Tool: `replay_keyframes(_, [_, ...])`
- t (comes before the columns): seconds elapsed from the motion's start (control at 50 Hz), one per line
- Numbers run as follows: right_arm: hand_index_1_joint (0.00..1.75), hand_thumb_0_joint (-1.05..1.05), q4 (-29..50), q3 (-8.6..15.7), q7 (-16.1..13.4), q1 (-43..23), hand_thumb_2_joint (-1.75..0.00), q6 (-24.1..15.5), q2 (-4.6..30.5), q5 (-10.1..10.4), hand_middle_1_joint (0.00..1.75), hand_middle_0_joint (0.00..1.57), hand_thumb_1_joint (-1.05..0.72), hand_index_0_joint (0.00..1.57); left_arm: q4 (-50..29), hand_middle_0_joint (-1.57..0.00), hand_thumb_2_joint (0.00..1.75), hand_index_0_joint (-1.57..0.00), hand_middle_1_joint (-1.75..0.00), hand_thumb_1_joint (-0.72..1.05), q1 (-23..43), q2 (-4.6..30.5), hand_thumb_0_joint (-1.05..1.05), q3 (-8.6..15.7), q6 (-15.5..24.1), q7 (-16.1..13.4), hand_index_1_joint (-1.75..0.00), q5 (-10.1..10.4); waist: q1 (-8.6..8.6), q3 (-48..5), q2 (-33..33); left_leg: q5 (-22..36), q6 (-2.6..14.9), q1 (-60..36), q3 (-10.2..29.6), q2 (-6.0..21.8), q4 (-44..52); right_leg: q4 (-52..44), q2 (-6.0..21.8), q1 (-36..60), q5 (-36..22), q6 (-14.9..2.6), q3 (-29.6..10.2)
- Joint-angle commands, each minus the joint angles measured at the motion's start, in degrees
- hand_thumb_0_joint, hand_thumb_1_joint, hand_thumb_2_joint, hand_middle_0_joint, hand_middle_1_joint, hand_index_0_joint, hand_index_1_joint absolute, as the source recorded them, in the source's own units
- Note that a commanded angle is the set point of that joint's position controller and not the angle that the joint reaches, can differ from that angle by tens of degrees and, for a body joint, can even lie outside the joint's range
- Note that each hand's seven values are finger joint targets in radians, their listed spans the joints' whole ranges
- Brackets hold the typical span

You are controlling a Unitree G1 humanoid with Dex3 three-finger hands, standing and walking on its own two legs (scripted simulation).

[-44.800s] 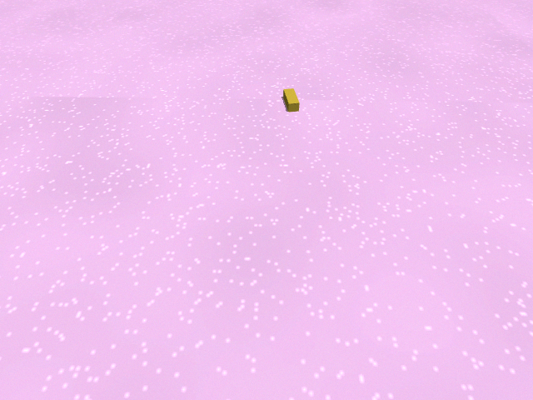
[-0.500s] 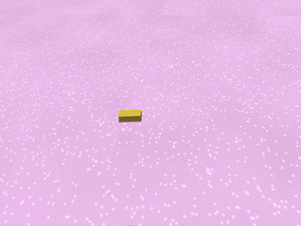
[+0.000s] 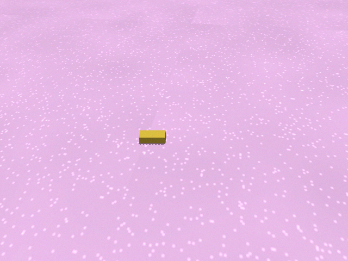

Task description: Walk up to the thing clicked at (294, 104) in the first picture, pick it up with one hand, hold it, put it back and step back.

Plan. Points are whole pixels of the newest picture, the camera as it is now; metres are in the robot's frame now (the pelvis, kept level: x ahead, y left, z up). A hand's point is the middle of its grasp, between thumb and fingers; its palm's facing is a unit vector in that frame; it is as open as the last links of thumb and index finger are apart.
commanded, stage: step back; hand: left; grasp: from above
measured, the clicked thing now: (152, 136) +1.08 +0.22 -0.73
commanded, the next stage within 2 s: stand in 0.42 s
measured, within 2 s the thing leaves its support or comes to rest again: neither
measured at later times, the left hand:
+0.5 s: hand out of the picture +0.14 +0.29 -0.14, palm faces +0.00 -0.94 -0.35, open 7.3 cm
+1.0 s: hand out of the picture +0.11 +0.28 -0.14, palm faces -0.04 -0.94 -0.34, open 7.3 cm
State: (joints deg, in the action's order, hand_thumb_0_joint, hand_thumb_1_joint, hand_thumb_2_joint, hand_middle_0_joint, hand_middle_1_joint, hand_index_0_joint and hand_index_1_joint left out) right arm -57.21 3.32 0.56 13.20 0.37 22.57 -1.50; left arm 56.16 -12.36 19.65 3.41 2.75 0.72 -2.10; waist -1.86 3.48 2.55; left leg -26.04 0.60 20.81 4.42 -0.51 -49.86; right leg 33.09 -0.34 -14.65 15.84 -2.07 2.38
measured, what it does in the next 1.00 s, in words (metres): steps on the spot: left foot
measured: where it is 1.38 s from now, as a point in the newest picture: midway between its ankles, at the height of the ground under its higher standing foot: outside the picture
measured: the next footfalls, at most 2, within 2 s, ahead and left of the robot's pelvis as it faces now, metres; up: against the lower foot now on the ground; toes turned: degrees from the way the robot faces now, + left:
left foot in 0.12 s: +0.10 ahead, +0.15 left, +0.00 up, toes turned +1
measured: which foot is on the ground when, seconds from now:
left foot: up 0.00-0.10, down 0.12-1.00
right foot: down 0.00-1.00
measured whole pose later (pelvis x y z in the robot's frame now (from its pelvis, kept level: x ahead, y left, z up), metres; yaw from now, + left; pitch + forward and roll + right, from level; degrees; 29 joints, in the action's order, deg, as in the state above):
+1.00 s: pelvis +0.03 +0.03 +0.02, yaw -1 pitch -2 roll +0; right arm -66.9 0.6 0.8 5.6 -0.6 20.0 -0.4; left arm 66.3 -6.1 20.0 0.3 0.7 0.5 -0.6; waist 0.3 2.8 0.3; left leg -8.0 -0.5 8.5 -1.7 1.2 -18.5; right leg 18.4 1.6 -5.7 10.7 1.3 0.6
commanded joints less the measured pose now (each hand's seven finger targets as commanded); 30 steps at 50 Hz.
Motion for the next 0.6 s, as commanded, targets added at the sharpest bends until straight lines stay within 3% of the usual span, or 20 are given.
replay_keyframes(0.0, [0.30,0.00,2.85,2.02,-0.31,0.58,-0.90,-1.68,8.35,-0.38,0.30,0.20,-0.90,0.20,-4.08,-0.20,0.90,-0.20,-0.30,0.90,4.02,16.94,0.00,3.45,1.54,-1.22,-0.30,0.45,0.68,-1.26,-10.83,1.33,-0.58,-0.39,-2.46,2.71,8.88,-12.72,14.78,0.79,-4.44,-7.38,-14.25])
replay_keyframes(0.02, [0.30,0.00,2.56,2.03,-0.35,0.08,-0.90,-1.79,8.05,-0.32,0.30,0.20,-0.90,0.20,-4.26,-0.20,0.90,-0.20,-0.30,0.90,4.71,16.70,0.00,3.04,1.23,-1.15,-0.30,0.63,0.92,-1.96,-11.34,3.14,-0.53,-4.27,-4.29,1.95,12.58,-11.15,14.11,-1.23,-8.22,-6.90,-12.55])
replay_keyframes(0.06, [0.30,0.00,1.32,2.11,-0.71,0.37,-0.90,-2.00,7.62,-0.32,0.30,0.20,-0.90,0.20,-4.29,-0.20,0.90,-0.20,-0.30,0.90,6.01,15.83,0.00,2.16,0.42,-1.22,-0.30,1.25,2.34,-3.69,-9.70,13.58,-0.13,-11.01,-6.17,0.64,22.31,-4.77,11.40,-2.24,-16.39,-4.52,-8.61])
replay_keyframes(0.08, [0.30,0.00,1.18,2.30,-1.10,0.11,-0.90,-2.22,8.31,-0.46,0.30,0.20,-0.90,0.20,-4.31,-0.20,0.90,-0.20,-0.30,0.90,5.26,14.12,0.00,1.25,0.17,-1.27,-0.30,1.57,2.52,-4.90,-7.81,20.25,0.69,-14.43,-3.21,2.51,24.42,-1.66,9.91,-3.28,-19.32,-2.50,-7.62])
replay_keyframes(0.1, [0.30,0.00,1.65,2.58,-1.45,-0.80,-0.90,-2.52,10.55,-0.71,0.30,0.20,-0.90,0.20,-4.49,-0.20,0.90,-0.20,-0.30,0.90,4.43,12.16,0.00,0.63,-0.09,-1.31,-0.30,2.06,1.90,-6.97,-2.06,27.01,2.70,-15.59,5.01,9.19,25.62,1.44,6.88,-4.44,-15.86,-0.35,-5.92])
replay_keyframes(0.12, [0.30,0.00,2.82,2.27,-1.43,-5.24,-0.90,-2.65,12.92,-0.23,0.30,0.20,-0.90,0.20,-3.70,-0.20,0.90,-0.20,-0.30,0.90,3.73,11.44,0.00,0.49,-0.70,-1.33,-0.30,2.85,0.10,-6.34,2.11,21.26,6.71,-8.47,11.58,14.41,27.88,2.92,2.06,-1.67,-0.90,1.28,-3.38])
replay_keyframes(0.14, [0.30,0.00,2.90,2.37,-1.18,-7.44,-0.90,-2.44,14.17,0.12,0.30,0.20,-0.90,0.20,-2.19,-0.20,0.90,-0.20,-0.30,0.90,3.40,12.86,0.00,0.91,-1.03,-1.59,-0.30,2.52,-0.29,-5.35,3.02,17.43,8.57,-3.76,10.99,15.43,27.53,1.53,2.36,3.69,5.56,0.93,-3.08])
replay_keyframes(0.2, [0.30,0.00,1.44,0.70,-1.09,-9.66,-0.90,-2.11,10.59,0.30,0.30,0.20,-0.90,0.20,-0.43,-0.20,0.90,-0.20,-0.30,0.90,4.43,13.38,0.00,0.86,-0.31,-1.50,-0.30,1.98,-0.26,-4.83,2.37,20.24,3.19,-3.88,4.75,9.94,26.03,-4.93,4.81,6.61,-5.73,0.12,-6.11])
replay_keyframes(0.24, [0.30,0.00,0.58,0.37,-1.14,-10.13,-0.90,-2.17,10.03,0.58,0.30,0.20,-0.90,0.20,0.67,-0.20,0.90,-0.20,-0.30,0.90,4.49,14.55,0.00,0.91,-0.03,-1.52,-0.30,2.12,0.17,-6.27,1.52,25.50,2.09,-7.49,1.87,8.09,23.87,-5.53,6.43,6.36,-14.11,-0.03,-7.24])
replay_keyframes(0.3, [0.30,0.00,-0.73,0.44,-1.18,-10.73,-0.90,-2.06,9.91,0.85,0.30,0.20,-0.90,0.20,1.60,-0.20,0.90,-0.20,-0.30,0.90,5.83,14.29,0.00,0.72,-0.04,-1.70,-0.30,2.17,0.66,-8.04,-0.16,30.85,2.25,-11.52,0.63,8.29,23.36,-7.12,7.01,6.84,-18.20,0.05,-6.87])
replay_keyframes(0.38, [0.30,0.00,-1.73,0.37,-1.16,-12.85,-0.90,-1.81,9.18,0.99,0.30,0.20,-0.90,0.20,2.67,-0.20,0.90,-0.20,-0.30,0.90,7.14,13.82,0.00,0.57,-0.24,-1.79,-0.30,1.88,0.69,-8.03,-2.23,30.53,2.23,-12.58,-0.42,8.23,24.41,-9.01,7.16,7.49,-19.35,0.54,-6.55])
replay_keyframes(0.4, [0.30,0.00,-1.95,-0.14,-0.98,-10.96,-0.90,-2.15,9.33,1.38,0.30,0.20,-0.90,0.20,3.88,-0.20,0.90,-0.20,-0.30,0.90,7.93,12.30,0.00,-0.63,-0.47,-1.48,-0.30,2.05,2.33,-7.99,-2.17,29.84,1.98,-14.59,1.00,8.59,27.41,-10.39,6.92,7.22,-17.15,0.77,-6.25])
replay_keyframes(0.44, [0.30,0.00,-2.60,-0.17,-0.76,-12.79,-0.90,-2.47,9.70,1.23,0.30,0.20,-0.90,0.20,4.18,-0.20,0.90,-0.20,-0.30,0.90,8.43,11.74,0.00,-0.99,-0.41,-1.26,-0.30,2.11,1.57,-6.80,-1.40,29.49,1.64,-15.23,1.23,8.86,28.62,-12.33,7.02,7.30,-15.59,1.30,-6.27])
replay_keyframes(0.58, [0.30,0.00,-3.40,-0.35,-0.61,-14.18,-0.90,-2.72,8.90,1.11,0.30,0.20,-0.90,0.20,5.59,-0.20,0.90,-0.20,-0.30,0.90,10.68,12.69,0.00,-0.95,-0.29,-1.22,-0.30,1.74,1.64,-6.83,-2.27,28.37,0.78,-15.84,0.43,8.71,31.85,-15.47,7.97,9.93,-14.38,1.57,-6.09])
